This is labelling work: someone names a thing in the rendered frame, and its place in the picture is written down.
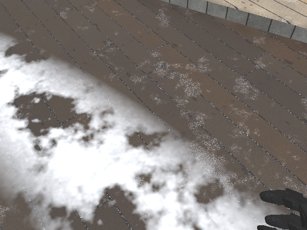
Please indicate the robot right hand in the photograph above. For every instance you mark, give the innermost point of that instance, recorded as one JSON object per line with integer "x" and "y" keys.
{"x": 290, "y": 199}

